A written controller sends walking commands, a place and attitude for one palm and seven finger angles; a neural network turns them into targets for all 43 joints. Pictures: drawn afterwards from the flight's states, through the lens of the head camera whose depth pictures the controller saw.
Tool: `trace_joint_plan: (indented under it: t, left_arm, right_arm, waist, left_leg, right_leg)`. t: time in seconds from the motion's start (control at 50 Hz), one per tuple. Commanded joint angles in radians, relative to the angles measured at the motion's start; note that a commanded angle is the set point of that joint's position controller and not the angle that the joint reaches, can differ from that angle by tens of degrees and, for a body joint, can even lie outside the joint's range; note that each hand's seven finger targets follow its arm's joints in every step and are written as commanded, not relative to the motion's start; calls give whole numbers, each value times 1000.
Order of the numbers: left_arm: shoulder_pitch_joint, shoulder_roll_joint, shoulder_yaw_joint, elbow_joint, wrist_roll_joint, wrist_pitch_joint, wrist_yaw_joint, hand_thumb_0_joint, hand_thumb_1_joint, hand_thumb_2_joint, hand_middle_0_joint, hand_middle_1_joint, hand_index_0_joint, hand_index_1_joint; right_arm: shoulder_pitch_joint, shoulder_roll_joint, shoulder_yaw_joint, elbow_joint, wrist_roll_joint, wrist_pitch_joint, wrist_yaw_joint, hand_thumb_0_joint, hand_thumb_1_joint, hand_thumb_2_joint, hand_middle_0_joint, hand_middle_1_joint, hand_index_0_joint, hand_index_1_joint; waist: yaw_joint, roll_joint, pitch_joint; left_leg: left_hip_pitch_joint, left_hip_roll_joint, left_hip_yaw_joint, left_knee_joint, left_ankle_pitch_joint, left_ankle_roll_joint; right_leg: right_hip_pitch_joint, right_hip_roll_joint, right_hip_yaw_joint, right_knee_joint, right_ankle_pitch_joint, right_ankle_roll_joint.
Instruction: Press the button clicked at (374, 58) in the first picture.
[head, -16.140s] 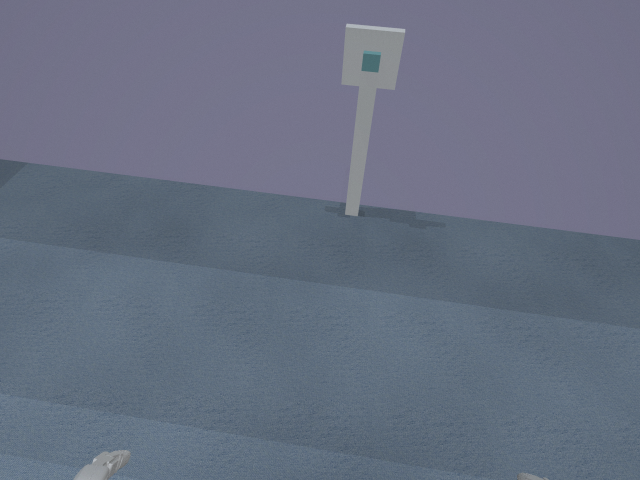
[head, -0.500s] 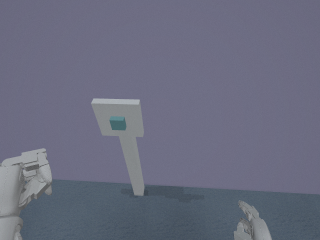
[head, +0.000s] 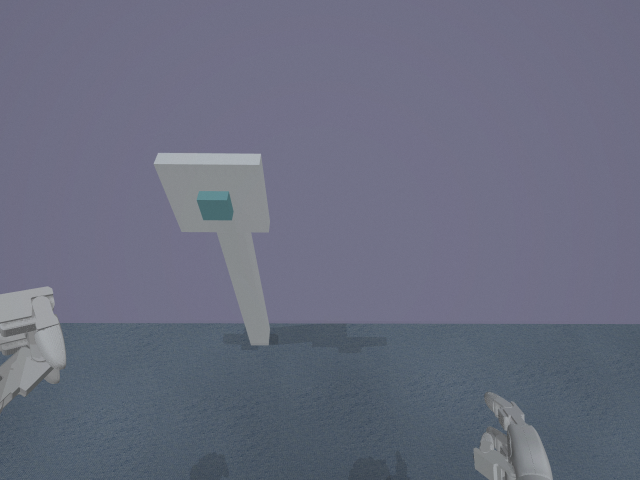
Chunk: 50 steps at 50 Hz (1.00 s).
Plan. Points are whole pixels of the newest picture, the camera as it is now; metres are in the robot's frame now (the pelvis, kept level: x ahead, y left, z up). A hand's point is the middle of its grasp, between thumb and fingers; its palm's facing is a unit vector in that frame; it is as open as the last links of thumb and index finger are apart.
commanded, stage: step back with the hand held close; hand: left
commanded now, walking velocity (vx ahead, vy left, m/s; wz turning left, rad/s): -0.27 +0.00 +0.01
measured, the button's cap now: (216, 204) +0.57 +0.23 -0.05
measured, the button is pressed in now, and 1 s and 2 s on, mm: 0 0 0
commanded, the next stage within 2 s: stop stepping back and stand still in 1.00 s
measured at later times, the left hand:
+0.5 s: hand (10, 416) +0.14 +0.25 +0.16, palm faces +0.38 -0.79 -0.48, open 3.1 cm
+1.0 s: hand out of the picture +0.07 +0.26 +0.16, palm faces +0.37 -0.82 -0.44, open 3.1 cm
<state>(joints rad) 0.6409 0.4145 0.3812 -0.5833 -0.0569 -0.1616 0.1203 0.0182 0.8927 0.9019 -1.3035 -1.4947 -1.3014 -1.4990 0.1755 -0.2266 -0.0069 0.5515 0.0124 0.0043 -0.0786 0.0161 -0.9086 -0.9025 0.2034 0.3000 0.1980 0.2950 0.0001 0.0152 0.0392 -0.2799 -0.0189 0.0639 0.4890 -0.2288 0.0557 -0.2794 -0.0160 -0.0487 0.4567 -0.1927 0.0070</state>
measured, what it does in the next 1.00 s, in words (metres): walks backwards: left foot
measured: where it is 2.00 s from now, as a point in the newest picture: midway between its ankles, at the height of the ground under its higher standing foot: outside the picture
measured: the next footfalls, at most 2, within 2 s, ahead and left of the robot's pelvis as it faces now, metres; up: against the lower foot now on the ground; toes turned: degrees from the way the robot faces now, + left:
left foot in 0.86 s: -0.05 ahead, +0.10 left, +0.00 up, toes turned +2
right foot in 1.22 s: -0.22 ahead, -0.15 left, +0.00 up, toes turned -2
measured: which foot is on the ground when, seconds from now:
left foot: down 0.00-0.68, up 0.70-0.84, down 0.86-1.00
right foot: down 0.00-0.86, up 0.88-1.00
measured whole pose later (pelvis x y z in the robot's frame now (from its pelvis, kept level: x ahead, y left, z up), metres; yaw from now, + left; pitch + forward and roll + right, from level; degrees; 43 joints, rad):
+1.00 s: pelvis -0.12 +0.00 +0.00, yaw +2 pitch +4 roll -3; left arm 0.61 0.43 0.41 -0.64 -0.04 -0.22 0.14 0.02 0.89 0.90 -1.31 -1.50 -1.30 -1.50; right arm 0.17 -0.16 0.00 0.60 -0.02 -0.10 -0.05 0.01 -0.91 -0.90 0.20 0.30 0.20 0.30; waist 0.00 -0.04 0.01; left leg -0.38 0.02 -0.03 0.53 -0.21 0.03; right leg -0.47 0.08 0.03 0.86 -0.42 0.01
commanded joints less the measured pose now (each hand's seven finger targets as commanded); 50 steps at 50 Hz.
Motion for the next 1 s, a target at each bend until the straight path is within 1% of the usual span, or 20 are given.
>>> trace_joint_plan:
  t: [0.0,0.12,0.18,0.26,0.3,0.4,0.52,0.56,0.6,0.66,0.7,0.74,0.78,0.8,0.82,0.84,0.86,0.9,0.94,0.98]
  left_arm:
    - [28,112,102,-176,3,-63,24,0,900,900,-1300,-1500,-1300,-1500]
    - [-11,113,103,-206,22,-79,29,0,900,900,-1300,-1500,-1300,-1500]
    - [-35,126,112,-236,31,-92,35,0,900,900,-1300,-1500,-1300,-1500]
    - [-49,118,100,-241,30,-106,42,0,900,900,-1300,-1500,-1300,-1500]
    - [-55,113,91,-243,33,-115,47,0,900,900,-1300,-1500,-1300,-1500]
    - [-45,125,124,-254,51,-137,46,0,900,900,-1300,-1500,-1300,-1500]
    - [6,139,152,-245,34,-154,24,0,900,900,-1300,-1500,-1300,-1500]
    - [4,142,149,-255,23,-160,21,0,900,900,-1300,-1500,-1300,-1500]
    - [-6,146,144,-255,20,-159,19,0,900,900,-1300,-1500,-1300,-1500]
    - [-5,175,145,-238,7,-152,31,0,900,900,-1300,-1500,-1300,-1500]
    - [-18,177,138,-233,4,-137,46,0,900,900,-1300,-1500,-1300,-1500]
    - [-21,177,149,-212,12,-129,53,0,900,900,-1300,-1500,-1300,-1500]
    - [13,158,132,-206,15,-122,51,0,900,900,-1300,-1500,-1300,-1500]
    - [3,152,124,-228,10,-127,50,0,900,900,-1300,-1500,-1300,-1500]
    - [-27,153,114,-274,15,-141,44,0,900,900,-1300,-1500,-1300,-1500]
    - [-65,177,115,-303,34,-145,41,0,900,900,-1300,-1500,-1300,-1500]
    - [-50,186,140,-288,22,-152,45,0,900,900,-1300,-1500,-1300,-1500]
    - [-12,161,140,-292,8,-148,39,0,900,900,-1300,-1500,-1300,-1500]
    - [-31,138,109,-355,2,-134,38,0,900,900,-1300,-1500,-1300,-1500]
    - [-1,114,78,-333,6,-115,32,0,900,900,-1300,-1500,-1300,-1500]
  right_arm:
    - [-103,-129,-44,-169,-4,-60,-8,0,-900,-900,200,300,200,300]
    - [-94,-134,-41,-181,-5,-77,-5,0,-900,-900,200,300,200,300]
    - [-86,-133,-39,-182,-12,-88,-8,0,-900,-900,200,300,200,300]
    - [-69,-129,-37,-171,-17,-100,-7,0,-900,-900,200,300,200,300]
    - [-65,-135,-37,-166,-19,-107,-7,0,-900,-900,200,300,200,300]
    - [-85,-140,-37,-165,-22,-128,-13,0,-900,-900,200,300,200,300]
    - [-81,-135,-49,-147,-26,-140,2,0,-900,-900,200,300,200,300]
    - [-79,-129,-47,-137,-26,-139,4,0,-900,-900,200,300,200,300]
    - [-73,-124,-51,-132,-22,-133,7,0,-900,-900,200,300,200,300]
    - [-55,-97,-58,-119,-15,-110,14,0,-900,-900,200,300,200,300]
    - [-80,-89,-63,-105,-12,-89,13,0,-900,-900,200,300,200,300]
    - [-90,-75,-51,-103,-23,-75,8,0,-900,-900,200,300,200,300]
    - [-91,-72,-33,-102,-22,-61,-2,0,-900,-900,200,300,200,300]
    - [-92,-86,-31,-95,-18,-62,-10,0,-900,-900,200,300,200,300]
    - [-109,-122,-42,-112,-18,-75,-15,0,-900,-900,200,300,200,300]
    - [-116,-107,-51,-117,-29,-97,-16,0,-900,-900,200,300,200,300]
    - [-62,-85,-55,-97,-33,-127,-6,0,-900,-900,200,300,200,300]
    - [-53,-99,-64,-94,-45,-160,5,0,-900,-900,200,300,200,300]
    - [-46,-105,-61,-82,-36,-173,19,0,-900,-900,200,300,200,300]
    - [-41,-105,-60,-66,-32,-179,32,0,-900,-900,200,300,200,300]
  waist:
    - [8,42,-168]
    - [-3,29,-108]
    - [-6,22,-98]
    - [-13,2,-92]
    - [-16,39,-87]
    - [2,178,-131]
    - [3,68,-164]
    - [-2,60,-207]
    - [-8,19,-237]
    - [-21,-156,-226]
    - [-7,-188,-203]
    - [-16,-163,-173]
    - [-24,-113,-145]
    - [-34,-7,-145]
    - [-22,213,-152]
    - [-15,305,-185]
    - [-16,226,-221]
    - [-1,202,-261]
    - [-1,194,-281]
    - [-7,182,-249]
  left_leg:
    - [-107,138,-157,-140,157,15]
    - [-307,137,-182,-169,-223,41]
    - [-317,121,-180,-144,-300,41]
    - [-251,98,-170,-85,-297,25]
    - [-236,106,-186,-96,-310,24]
    - [-456,226,-309,-289,-374,72]
    - [-361,205,-257,-149,-71,71]
    - [-271,167,-211,-84,57,44]
    - [-223,129,-172,-14,18,22]
    - [-97,9,-87,214,-131,-44]
    - [-70,-10,-112,470,-214,-59]
    - [-103,12,-125,404,-203,-53]
    - [-36,28,-108,84,-100,-46]
    - [-14,40,-103,-115,57,-40]
    - [-90,208,-287,-219,272,16]
    - [-95,342,-397,-202,469,65]
    - [-25,355,-340,-162,564,103]
    - [-9,358,-329,-114,599,122]
    - [117,327,-250,-58,728,95]
    - [133,299,-225,-87,675,74]
  right_leg:
    - [189,-15,68,60,194,-2]
    - [227,-19,114,63,75,-8]
    - [185,-34,145,21,-19,-14]
    - [77,-57,172,-55,-145,-31]
    - [47,-47,156,-57,-190,-30]
    - [303,65,62,244,46,7]
    - [261,57,126,197,150,-1]
    - [216,17,174,158,305,-11]
    - [164,-29,237,112,332,-24]
    - [-46,-213,399,-124,197,-109]
    - [-161,-299,419,-218,50,-177]
    - [-134,-269,353,-183,152,-173]
    - [-102,-152,218,-78,248,-96]
    - [-61,-79,153,27,254,-50]
    - [-10,35,86,211,131,4]
    - [-41,67,80,381,-155,13]
    - [-116,80,131,502,-277,4]
    - [-130,68,137,546,-304,6]
    - [-149,54,104,430,-250,12]
    - [-133,64,52,355,-230,19]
